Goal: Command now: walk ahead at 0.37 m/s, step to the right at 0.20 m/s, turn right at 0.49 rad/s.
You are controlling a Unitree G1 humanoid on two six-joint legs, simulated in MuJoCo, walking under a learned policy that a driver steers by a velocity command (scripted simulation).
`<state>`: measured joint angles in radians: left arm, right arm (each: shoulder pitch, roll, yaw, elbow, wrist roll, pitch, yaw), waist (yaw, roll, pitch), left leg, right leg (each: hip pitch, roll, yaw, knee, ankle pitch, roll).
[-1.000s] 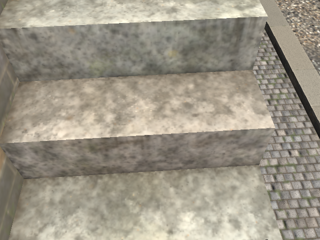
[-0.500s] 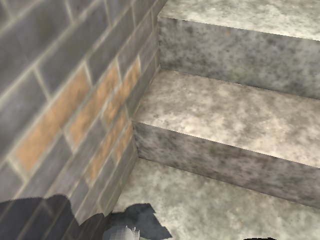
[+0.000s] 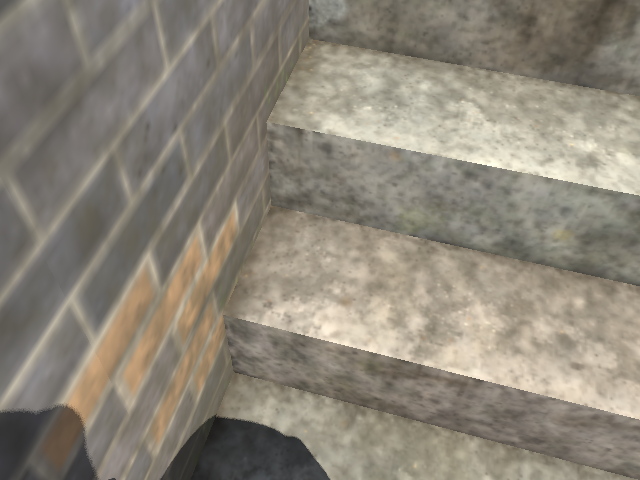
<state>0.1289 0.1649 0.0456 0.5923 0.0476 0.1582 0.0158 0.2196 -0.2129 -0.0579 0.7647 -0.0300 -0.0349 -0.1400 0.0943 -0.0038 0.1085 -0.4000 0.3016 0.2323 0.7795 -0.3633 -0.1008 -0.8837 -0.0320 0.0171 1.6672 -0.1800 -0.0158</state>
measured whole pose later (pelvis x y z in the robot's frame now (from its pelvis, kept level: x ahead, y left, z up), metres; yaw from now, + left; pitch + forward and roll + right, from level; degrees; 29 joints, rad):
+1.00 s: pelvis +0.24 -0.16 +0.17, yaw -24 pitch +4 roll +4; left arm 0.06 0.30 0.04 0.67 0.02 -0.02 -0.04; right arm 0.38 -0.19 -0.02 0.94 -0.01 -0.07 0.05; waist -0.06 0.01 -0.03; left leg -0.57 -0.03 0.14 0.90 -0.40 0.07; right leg -0.78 0.05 0.20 1.69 -0.30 -0.06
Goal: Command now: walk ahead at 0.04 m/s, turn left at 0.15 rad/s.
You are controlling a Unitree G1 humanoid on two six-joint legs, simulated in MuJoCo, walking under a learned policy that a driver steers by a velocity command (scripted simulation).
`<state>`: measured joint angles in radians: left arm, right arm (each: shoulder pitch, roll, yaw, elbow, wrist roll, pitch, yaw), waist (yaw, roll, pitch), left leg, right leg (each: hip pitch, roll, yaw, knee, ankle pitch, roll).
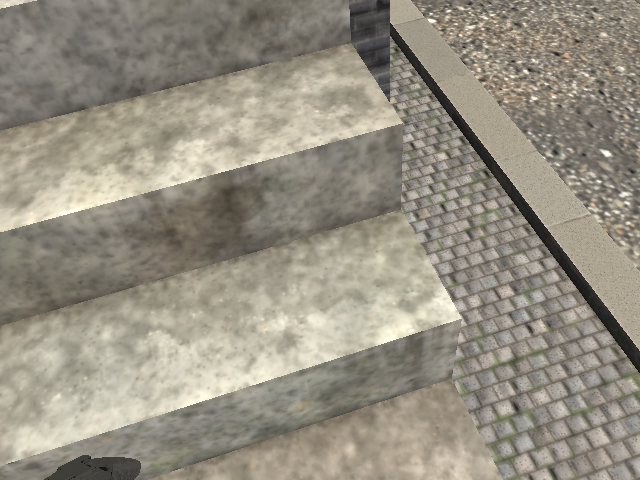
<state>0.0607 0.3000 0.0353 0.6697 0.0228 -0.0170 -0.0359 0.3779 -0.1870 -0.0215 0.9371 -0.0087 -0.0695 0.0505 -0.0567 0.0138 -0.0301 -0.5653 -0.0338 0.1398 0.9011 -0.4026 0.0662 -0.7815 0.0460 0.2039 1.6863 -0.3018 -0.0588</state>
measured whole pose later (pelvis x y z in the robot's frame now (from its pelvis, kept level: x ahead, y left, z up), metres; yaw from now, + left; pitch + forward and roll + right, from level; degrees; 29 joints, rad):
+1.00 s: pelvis +0.22 +0.05 +0.06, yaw +28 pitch +10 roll +4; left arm 0.64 0.06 -0.06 1.14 0.11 -0.05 -0.09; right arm -0.05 -0.11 0.06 0.75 0.01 0.09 0.11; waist 0.03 0.00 -0.22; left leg -1.38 0.02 0.09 1.70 -0.28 0.25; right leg -0.01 -0.06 -0.14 0.15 -0.31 -0.04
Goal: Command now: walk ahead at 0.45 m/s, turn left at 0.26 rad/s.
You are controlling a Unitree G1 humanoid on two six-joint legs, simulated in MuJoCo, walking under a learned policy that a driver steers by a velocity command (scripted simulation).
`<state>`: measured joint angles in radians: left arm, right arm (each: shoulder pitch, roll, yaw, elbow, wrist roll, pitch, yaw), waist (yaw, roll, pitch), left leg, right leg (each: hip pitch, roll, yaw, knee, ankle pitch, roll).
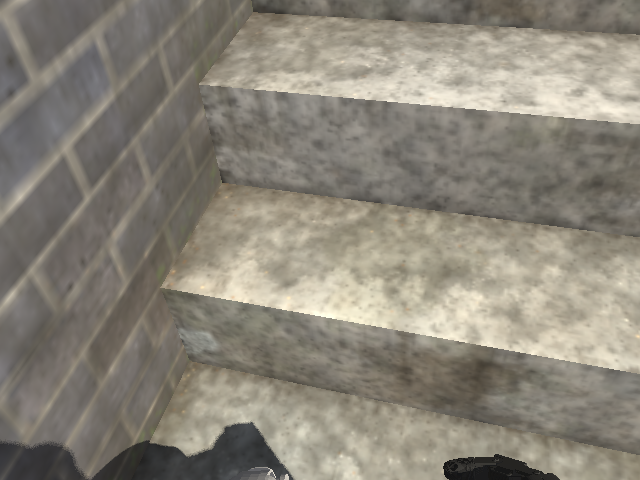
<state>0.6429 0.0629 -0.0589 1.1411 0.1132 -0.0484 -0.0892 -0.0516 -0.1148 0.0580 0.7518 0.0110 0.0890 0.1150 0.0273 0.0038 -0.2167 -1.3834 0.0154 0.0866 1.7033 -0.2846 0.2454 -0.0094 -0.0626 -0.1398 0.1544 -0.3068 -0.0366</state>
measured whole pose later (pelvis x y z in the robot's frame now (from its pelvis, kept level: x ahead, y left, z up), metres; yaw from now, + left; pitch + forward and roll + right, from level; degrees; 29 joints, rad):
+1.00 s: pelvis +0.51 +0.01 +0.43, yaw -22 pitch +8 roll +4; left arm 0.49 0.17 0.02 1.11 0.05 -0.08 -0.12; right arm -0.06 -0.12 0.07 0.67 -0.03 -0.02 0.09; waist 0.01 -0.07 -0.18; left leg -1.00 -0.02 0.05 1.37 -0.54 0.04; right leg -0.27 0.03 0.26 0.60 -0.03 -0.12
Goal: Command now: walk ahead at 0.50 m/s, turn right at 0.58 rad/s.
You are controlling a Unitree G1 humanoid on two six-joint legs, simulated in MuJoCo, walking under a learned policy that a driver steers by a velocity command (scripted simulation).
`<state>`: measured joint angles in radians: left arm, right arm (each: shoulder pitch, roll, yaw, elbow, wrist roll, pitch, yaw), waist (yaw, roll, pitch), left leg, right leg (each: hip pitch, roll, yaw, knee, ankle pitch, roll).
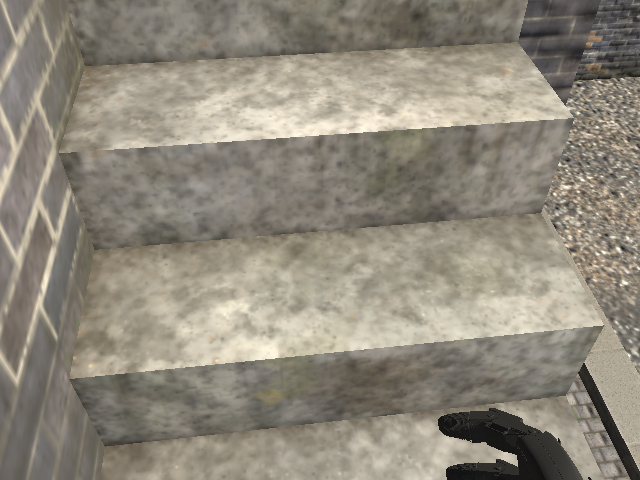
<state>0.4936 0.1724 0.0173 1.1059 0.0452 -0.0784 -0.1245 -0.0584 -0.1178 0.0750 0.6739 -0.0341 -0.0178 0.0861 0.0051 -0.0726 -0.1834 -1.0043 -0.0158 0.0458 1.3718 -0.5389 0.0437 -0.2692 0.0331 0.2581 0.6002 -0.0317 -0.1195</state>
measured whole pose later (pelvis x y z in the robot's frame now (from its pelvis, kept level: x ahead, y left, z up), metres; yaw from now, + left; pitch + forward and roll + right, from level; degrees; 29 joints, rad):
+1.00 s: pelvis +0.45 -0.09 +0.36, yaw +2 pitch +1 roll +4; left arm 0.57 0.18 -0.06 1.13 0.19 -0.10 -0.08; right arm 0.20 -0.21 0.03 0.86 0.05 0.03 0.17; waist 0.04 0.02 -0.02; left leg -1.62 -0.02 0.02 2.28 0.06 0.23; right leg 0.03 -0.16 -0.32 0.28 -0.29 0.02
